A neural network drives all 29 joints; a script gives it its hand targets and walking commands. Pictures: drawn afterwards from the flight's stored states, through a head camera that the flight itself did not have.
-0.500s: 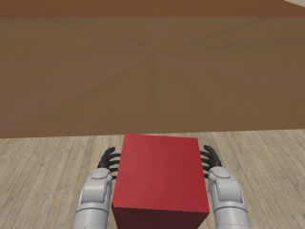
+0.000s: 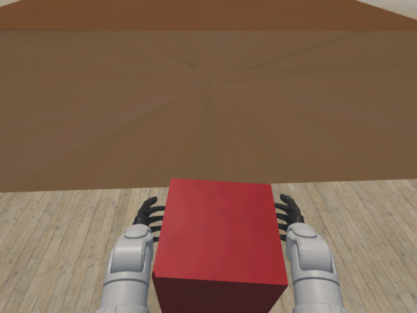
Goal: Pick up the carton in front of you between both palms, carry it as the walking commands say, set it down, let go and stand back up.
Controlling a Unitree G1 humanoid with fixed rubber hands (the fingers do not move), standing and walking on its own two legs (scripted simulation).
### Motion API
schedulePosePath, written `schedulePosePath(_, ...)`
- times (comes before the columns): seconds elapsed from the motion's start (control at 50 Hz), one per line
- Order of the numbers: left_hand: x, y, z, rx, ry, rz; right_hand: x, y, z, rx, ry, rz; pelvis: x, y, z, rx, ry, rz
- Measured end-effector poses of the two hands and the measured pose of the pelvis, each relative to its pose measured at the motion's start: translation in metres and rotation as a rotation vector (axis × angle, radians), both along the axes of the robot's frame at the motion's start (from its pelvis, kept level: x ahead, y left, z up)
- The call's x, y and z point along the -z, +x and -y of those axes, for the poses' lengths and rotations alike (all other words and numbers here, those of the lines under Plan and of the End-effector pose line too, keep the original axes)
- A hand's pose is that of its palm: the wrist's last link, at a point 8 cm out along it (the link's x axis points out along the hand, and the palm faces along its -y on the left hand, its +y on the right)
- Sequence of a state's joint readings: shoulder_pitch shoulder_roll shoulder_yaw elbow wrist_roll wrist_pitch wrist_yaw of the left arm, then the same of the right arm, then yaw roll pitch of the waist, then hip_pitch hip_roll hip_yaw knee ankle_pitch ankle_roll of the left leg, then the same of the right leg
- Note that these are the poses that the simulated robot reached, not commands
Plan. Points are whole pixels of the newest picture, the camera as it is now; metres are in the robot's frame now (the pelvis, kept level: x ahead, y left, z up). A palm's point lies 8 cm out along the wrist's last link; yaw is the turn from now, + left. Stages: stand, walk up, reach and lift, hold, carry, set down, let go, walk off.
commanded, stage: hold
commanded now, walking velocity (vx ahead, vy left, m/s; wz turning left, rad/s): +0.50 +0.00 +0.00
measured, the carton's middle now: (215, 254) +0.29 +0.00 -0.03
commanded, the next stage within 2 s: carry in 0.02 s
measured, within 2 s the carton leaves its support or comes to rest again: neither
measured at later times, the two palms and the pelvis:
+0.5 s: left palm (148, 178) +0.40 +0.15 +0.08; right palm (284, 176) +0.40 -0.15 +0.09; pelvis +0.13 +0.01 -0.01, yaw -2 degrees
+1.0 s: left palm (185, 119) +0.68 +0.09 +0.07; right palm (281, 120) +0.68 -0.20 +0.06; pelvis +0.41 -0.05 +0.00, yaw +0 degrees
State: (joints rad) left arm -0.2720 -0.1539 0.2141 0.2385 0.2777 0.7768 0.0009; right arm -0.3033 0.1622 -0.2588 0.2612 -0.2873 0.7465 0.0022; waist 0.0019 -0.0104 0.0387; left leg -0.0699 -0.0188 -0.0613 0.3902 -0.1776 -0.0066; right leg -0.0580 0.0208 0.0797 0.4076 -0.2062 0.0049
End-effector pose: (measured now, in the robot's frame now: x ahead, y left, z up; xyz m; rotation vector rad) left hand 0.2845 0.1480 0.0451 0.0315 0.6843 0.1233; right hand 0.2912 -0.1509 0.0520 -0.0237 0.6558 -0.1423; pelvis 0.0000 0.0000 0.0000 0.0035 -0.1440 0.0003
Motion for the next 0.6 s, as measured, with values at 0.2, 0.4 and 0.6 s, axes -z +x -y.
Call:
schedulePosePath(0.2, -0.019, 0.025, 0.014, 0.008, 0.003, 0.05, -0.01, 0.017, 0.014, 0.025, 0.029, 0.05, 0.007, 0.016, 0.01, 0.039, -0.006, -0.139)
schedulePosePath(0.4, -0.042, 0.075, 0.017, -0.013, -0.015, -0.013, -0.04, 0.073, 0.017, 0.028, 0.05, -0.009, -0.006, 0.078, 0.007, 0.007, 0.027, -0.222)
schedulePosePath(0.6, -0.034, 0.151, -0.005, -0.036, -0.06, -0.077, -0.028, 0.142, -0.004, 0.063, 0.072, -0.071, 0.001, 0.173, -0.011, 0.058, 0.008, -0.239)
